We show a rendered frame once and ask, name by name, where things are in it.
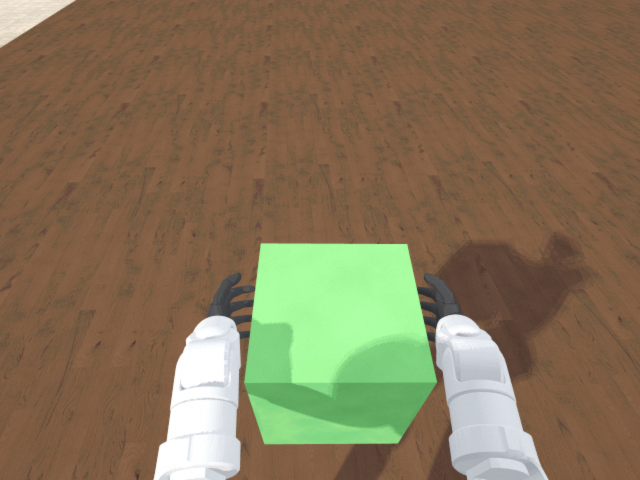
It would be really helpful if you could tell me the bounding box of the carton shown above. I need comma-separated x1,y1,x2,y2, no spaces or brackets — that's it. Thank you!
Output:
244,243,437,444

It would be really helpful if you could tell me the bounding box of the robot right hand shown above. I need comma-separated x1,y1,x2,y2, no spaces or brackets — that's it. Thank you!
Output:
417,273,462,343

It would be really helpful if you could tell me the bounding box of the robot left hand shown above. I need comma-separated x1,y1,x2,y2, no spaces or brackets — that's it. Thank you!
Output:
206,273,255,339

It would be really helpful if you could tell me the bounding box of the left robot forearm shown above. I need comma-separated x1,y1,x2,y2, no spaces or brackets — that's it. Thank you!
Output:
154,316,241,480

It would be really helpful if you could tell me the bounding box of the right robot forearm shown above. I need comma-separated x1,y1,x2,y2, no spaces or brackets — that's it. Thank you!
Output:
436,315,548,480

